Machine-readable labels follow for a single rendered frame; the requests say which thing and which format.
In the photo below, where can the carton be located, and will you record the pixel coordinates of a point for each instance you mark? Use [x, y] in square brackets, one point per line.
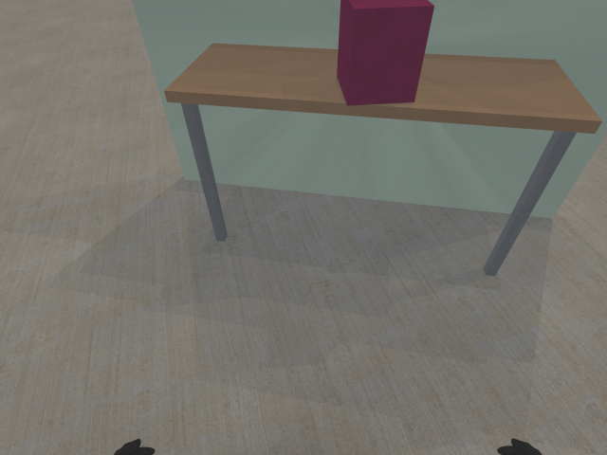
[381, 49]

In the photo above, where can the table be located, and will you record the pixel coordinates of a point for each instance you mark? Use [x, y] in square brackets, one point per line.
[476, 90]

